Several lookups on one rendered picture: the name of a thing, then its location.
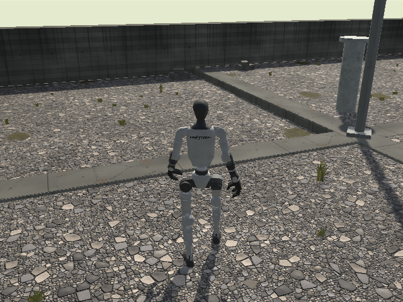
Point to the right robot shin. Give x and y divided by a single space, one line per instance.
216 213

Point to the right robot thigh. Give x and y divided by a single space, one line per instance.
216 187

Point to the robot left upper arm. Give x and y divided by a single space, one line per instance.
178 141

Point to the right robot hand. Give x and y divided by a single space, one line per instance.
237 188

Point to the robot right forearm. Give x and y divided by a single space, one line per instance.
232 169

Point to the robot left forearm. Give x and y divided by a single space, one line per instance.
172 163

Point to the robot right upper arm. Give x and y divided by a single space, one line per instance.
224 144

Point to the left robot hand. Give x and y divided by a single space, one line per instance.
176 171

